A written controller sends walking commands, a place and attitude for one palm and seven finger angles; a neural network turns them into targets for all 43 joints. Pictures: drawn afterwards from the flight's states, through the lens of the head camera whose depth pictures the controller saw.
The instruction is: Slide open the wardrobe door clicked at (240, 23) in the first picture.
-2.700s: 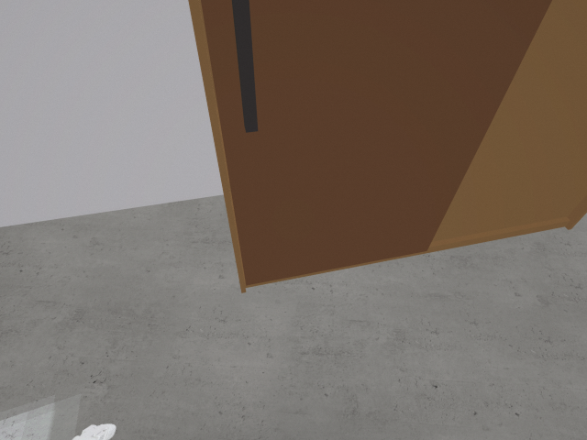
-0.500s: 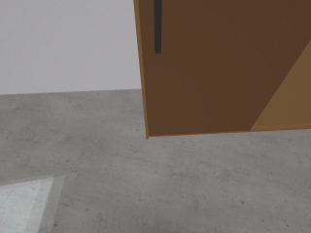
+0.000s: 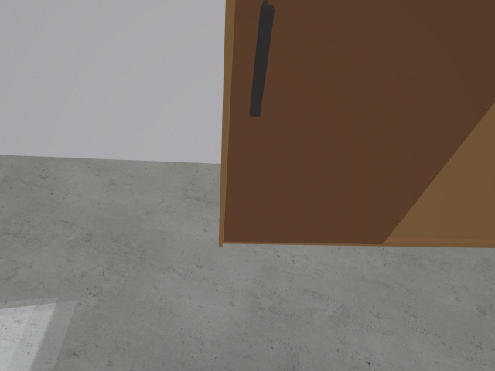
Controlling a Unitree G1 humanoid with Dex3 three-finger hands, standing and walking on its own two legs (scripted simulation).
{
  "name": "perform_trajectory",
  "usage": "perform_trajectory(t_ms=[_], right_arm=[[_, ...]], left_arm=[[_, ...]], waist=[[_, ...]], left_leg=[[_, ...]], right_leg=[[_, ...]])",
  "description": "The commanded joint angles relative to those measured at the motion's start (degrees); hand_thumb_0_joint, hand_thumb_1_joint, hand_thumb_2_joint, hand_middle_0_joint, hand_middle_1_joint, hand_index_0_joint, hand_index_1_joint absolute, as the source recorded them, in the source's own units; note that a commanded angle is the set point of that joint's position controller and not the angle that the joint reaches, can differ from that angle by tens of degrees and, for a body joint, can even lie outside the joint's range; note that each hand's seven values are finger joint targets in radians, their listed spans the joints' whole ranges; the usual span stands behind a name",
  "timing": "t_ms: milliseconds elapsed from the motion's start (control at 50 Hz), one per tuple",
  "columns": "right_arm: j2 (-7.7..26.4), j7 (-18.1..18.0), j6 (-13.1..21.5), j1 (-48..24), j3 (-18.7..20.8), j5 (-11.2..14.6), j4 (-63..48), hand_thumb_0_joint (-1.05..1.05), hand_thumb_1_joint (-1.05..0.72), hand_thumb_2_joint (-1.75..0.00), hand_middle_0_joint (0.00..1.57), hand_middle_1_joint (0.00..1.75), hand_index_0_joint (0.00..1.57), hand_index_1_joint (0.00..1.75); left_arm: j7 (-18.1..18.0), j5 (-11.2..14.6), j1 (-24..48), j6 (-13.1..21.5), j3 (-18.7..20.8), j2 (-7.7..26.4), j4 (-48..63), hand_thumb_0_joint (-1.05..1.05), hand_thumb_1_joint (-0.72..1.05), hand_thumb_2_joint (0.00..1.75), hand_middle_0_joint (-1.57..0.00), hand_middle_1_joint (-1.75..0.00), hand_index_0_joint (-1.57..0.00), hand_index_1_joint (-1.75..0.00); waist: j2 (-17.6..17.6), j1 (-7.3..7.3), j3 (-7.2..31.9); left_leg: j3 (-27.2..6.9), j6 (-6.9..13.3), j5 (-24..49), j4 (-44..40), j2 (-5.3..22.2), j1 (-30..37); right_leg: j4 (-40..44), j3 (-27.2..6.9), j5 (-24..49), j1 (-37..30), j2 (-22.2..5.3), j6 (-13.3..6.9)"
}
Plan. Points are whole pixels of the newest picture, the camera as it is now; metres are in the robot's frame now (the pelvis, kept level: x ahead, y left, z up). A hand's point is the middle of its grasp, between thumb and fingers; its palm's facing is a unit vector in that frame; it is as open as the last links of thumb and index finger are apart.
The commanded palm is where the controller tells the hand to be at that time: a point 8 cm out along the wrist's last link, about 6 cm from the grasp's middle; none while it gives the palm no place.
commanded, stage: take the last steps up to it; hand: left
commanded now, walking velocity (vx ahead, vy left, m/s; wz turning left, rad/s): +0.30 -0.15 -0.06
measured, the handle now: (259, 63) +0.76 +0.04 +0.15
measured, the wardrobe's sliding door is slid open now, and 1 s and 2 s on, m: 0.00 0.00 0.00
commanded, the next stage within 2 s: come to a stop and stand still in 0.52 s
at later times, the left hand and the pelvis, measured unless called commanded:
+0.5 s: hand (205, 356) +0.19 +0.08 -0.18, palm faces +0.03 -0.99 -0.17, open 7.3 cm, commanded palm none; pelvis +0.17 -0.09 +0.00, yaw +0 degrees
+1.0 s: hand (222, 298) +0.31 +0.06 -0.18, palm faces +0.03 -0.96 -0.27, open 7.4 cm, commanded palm none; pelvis +0.27 -0.14 -0.01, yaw +0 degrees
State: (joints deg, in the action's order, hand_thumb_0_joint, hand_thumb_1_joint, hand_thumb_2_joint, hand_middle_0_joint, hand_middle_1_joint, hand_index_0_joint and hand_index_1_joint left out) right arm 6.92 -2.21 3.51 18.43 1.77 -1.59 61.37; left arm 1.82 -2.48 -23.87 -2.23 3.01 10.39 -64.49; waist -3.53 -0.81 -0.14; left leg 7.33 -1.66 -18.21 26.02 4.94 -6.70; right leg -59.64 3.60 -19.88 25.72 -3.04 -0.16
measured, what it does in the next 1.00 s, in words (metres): walks ahead: right foot, then left foot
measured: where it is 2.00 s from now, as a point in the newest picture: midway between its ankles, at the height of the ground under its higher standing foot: outside the picture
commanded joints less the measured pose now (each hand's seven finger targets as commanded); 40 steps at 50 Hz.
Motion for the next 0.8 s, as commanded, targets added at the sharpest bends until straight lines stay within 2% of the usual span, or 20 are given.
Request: perform_trajectory(t_ms=[0,120,160,180,200,220,240,280,300,340,460,520,540,560,580,600,640,680,720,780], right_arm=[[10.66,-0.52,0.54,5.15,2.29,-0.06,0.12,0.00,-0.90,-0.90,0.20,0.30,0.20,0.30],[12.12,0.20,-0.28,4.93,3.57,-0.68,0.93,0.00,-0.90,-0.90,0.20,0.30,0.20,0.30],[12.79,0.51,-0.78,3.38,3.82,-0.52,0.79,0.00,-0.90,-0.90,0.20,0.30,0.20,0.30],[11.41,0.98,-0.87,4.11,3.60,-0.20,0.83,0.00,-0.90,-0.90,0.20,0.30,0.20,0.30],[5.73,1.49,-0.62,6.33,2.19,0.64,-0.35,0.00,-0.90,-0.90,0.20,0.30,0.20,0.30],[6.29,1.36,-0.77,2.08,1.65,1.00,-3.44,0.00,-0.90,-0.90,0.20,0.30,0.20,0.30],[6.34,1.54,-0.68,-1.27,2.16,0.98,-3.78,0.00,-0.90,-0.90,0.20,0.30,0.20,0.30],[6.60,1.82,-1.11,-2.06,2.58,0.19,-3.28,0.00,-0.90,-0.90,0.20,0.30,0.20,0.30],[5.48,1.93,-1.74,-0.18,2.28,-0.16,-2.42,0.00,-0.90,-0.90,0.20,0.30,0.20,0.30],[4.25,2.08,-2.75,1.88,1.97,-0.35,-1.97,0.00,-0.90,-0.90,0.20,0.30,0.20,0.30],[3.79,2.67,-2.25,-2.28,1.38,0.00,-4.54,0.00,-0.90,-0.90,0.20,0.30,0.20,0.30],[4.02,2.22,-1.32,0.95,1.13,0.09,-3.17,0.00,-0.90,-0.90,0.20,0.30,0.20,0.30],[5.51,1.98,-0.89,2.96,1.25,0.06,-2.26,0.00,-0.90,-0.90,0.20,0.30,0.20,0.30],[9.53,1.51,-0.55,6.10,2.15,-0.29,-1.65,0.00,-0.90,-0.90,0.20,0.30,0.20,0.30],[14.83,1.07,-0.89,9.85,3.30,-0.56,-1.45,0.00,-0.90,-0.90,0.20,0.30,0.20,0.30],[14.47,0.30,-1.02,9.94,2.98,-0.45,-0.83,0.00,-0.90,-0.90,0.20,0.30,0.20,0.30],[9.57,-0.48,-0.86,2.15,1.09,0.13,-2.73,0.00,-0.90,-0.90,0.20,0.30,0.20,0.30],[6.73,-0.99,-0.07,-3.45,0.34,0.31,-3.49,0.00,-0.90,-0.90,0.20,0.30,0.20,0.30],[8.38,-1.02,-0.61,-4.52,0.81,0.67,-3.19,0.00,-0.90,-0.90,0.20,0.30,0.20,0.30],[10.19,-0.89,-2.20,-4.33,2.39,0.75,-2.91,0.00,-0.90,-0.90,0.20,0.30,0.20,0.30]], left_arm=[[0.92,0.59,5.82,1.61,0.86,0.57,6.32,0.00,0.90,0.90,-0.20,-0.30,-0.20,-0.30],[1.08,0.96,10.84,2.45,1.74,2.20,7.82,0.00,0.90,0.90,-0.20,-0.30,-0.20,-0.30],[0.73,1.00,2.92,3.31,2.47,4.46,5.28,0.00,0.90,0.90,-0.20,-0.30,-0.20,-0.30],[0.27,0.90,-4.11,4.04,3.21,7.65,2.92,0.00,0.90,0.90,-0.20,-0.30,-0.20,-0.30],[-0.74,0.52,-11.06,4.99,5.02,15.09,1.11,0.00,0.90,0.90,-0.20,-0.30,-0.20,-0.30],[-1.46,1.60,-12.37,4.82,4.59,16.50,0.96,0.00,0.90,0.90,-0.20,-0.30,-0.20,-0.30],[-1.77,1.36,-7.26,4.83,4.16,15.08,1.93,0.00,0.90,0.90,-0.20,-0.30,-0.20,-0.30],[-2.69,1.12,3.97,4.70,2.38,8.88,4.74,0.00,0.90,0.90,-0.20,-0.30,-0.20,-0.30],[-2.88,0.83,6.88,4.97,1.61,7.08,5.79,0.00,0.90,0.90,-0.20,-0.30,-0.20,-0.30],[-3.08,0.55,7.61,5.33,0.68,5.12,5.62,0.00,0.90,0.90,-0.20,-0.30,-0.20,-0.30],[-2.91,0.74,5.50,5.47,0.52,6.17,4.46,0.00,0.90,0.90,-0.20,-0.30,-0.20,-0.30],[-2.68,1.28,5.92,5.07,0.62,6.05,3.86,0.00,0.90,0.90,-0.20,-0.30,-0.20,-0.30],[-2.46,1.54,4.84,4.79,0.32,4.61,3.70,0.00,0.90,0.90,-0.20,-0.30,-0.20,-0.30],[-2.09,1.66,3.67,4.49,-0.03,2.36,4.40,0.00,0.90,0.90,-0.20,-0.30,-0.20,-0.30],[-1.60,1.59,4.14,4.41,-0.23,0.93,6.02,0.00,0.90,0.90,-0.20,-0.30,-0.20,-0.30],[-1.94,0.59,7.06,3.93,0.01,3.47,6.93,0.00,0.90,0.90,-0.20,-0.30,-0.20,-0.30],[-2.06,0.96,6.47,3.54,0.12,2.17,5.41,0.00,0.90,0.90,-0.20,-0.30,-0.20,-0.30],[-2.49,1.45,3.14,2.92,-0.50,-0.50,3.42,0.00,0.90,0.90,-0.20,-0.30,-0.20,-0.30],[-3.13,1.65,2.58,2.07,-0.90,-0.62,3.25,0.00,0.90,0.90,-0.20,-0.30,-0.20,-0.30],[-3.38,1.16,4.80,1.26,-0.27,1.55,5.13,0.00,0.90,0.90,-0.20,-0.30,-0.20,-0.30]], waist=[[12.04,1.49,-9.11],[13.16,1.64,-9.23],[9.77,-2.63,-4.45],[2.34,-5.73,0.10],[-16.82,-8.06,6.29],[-16.45,-8.17,7.92],[-15.56,-7.13,5.41],[-2.38,-1.79,-0.46],[-1.92,0.37,-1.70],[-2.82,2.29,-2.85],[-1.15,1.66,-3.15],[0.70,3.71,-3.09],[4.26,4.17,-2.51],[13.98,5.28,-2.37],[23.12,6.00,-2.75],[21.48,6.69,-3.97],[11.61,2.67,-5.66],[9.39,-0.46,-1.20],[10.57,-0.01,2.66],[11.20,1.01,0.65]], left_leg=[[-7.17,8.34,7.06,-15.97,13.26,-3.23],[-5.48,7.19,3.63,-12.60,13.42,-7.12],[-2.88,4.86,8.12,-1.44,10.78,-8.15],[0.61,3.22,9.33,11.50,6.96,-13.12],[4.03,1.36,-8.85,32.84,-0.10,-25.95],[-3.00,2.79,-18.05,43.97,-1.12,-29.41],[-6.44,3.40,-13.81,49.93,0.71,-31.27],[-6.89,3.25,-6.37,48.33,4.34,-28.70],[-5.96,2.64,-4.53,45.02,4.69,-25.38],[-4.09,1.80,-3.42,37.95,4.01,-21.01],[-1.43,1.45,-1.10,18.15,1.87,-16.44],[0.88,1.35,5.86,6.82,-0.09,-6.18],[-0.55,1.62,6.06,2.81,0.23,-0.21],[-13.02,4.83,1.76,-4.20,8.06,4.68],[-28.74,10.56,0.56,-12.47,19.64,6.64],[-31.38,12.17,5.05,-14.55,21.50,4.38],[-21.46,12.38,23.77,-12.29,18.24,-2.53],[-9.28,10.49,46.17,-7.93,13.15,-1.62],[-5.67,9.66,52.83,-5.35,11.50,1.93],[-6.12,9.77,52.32,-3.79,11.80,2.39]], right_leg=[[5.08,-0.31,5.89,8.73,-3.80,1.52],[21.37,4.01,7.78,-3.76,-1.63,0.90],[27.34,6.35,7.66,-16.10,1.42,-0.20],[30.79,3.51,4.37,-27.17,0.35,-1.55],[39.48,-19.24,-5.24,-37.86,-15.87,-6.63],[46.89,-31.13,-6.13,-34.52,-21.07,-9.62],[48.29,-30.34,-9.37,-28.65,-19.99,-10.60],[47.32,-19.42,-8.06,-17.67,-17.12,-10.43],[47.54,-13.72,-3.41,-12.58,-15.33,-9.29],[48.37,-8.15,2.53,-7.94,-13.10,-9.01],[47.55,-6.85,6.71,-10.93,-11.89,-10.62],[41.90,-3.85,6.11,-9.41,-9.09,-8.12],[36.63,-2.53,5.28,-6.60,-6.73,-6.52],[25.89,0.52,0.85,0.31,-1.90,-3.73],[11.48,5.41,-10.13,7.13,3.08,-1.06],[1.00,0.30,-13.36,9.63,2.09,-0.82],[-1.74,-3.74,-7.18,6.49,-2.01,0.48],[7.65,-3.60,-3.23,-1.20,-2.66,2.12],[16.76,-1.43,-0.35,-5.75,-1.50,2.47],[20.78,0.77,0.37,-6.08,-0.30,1.93]])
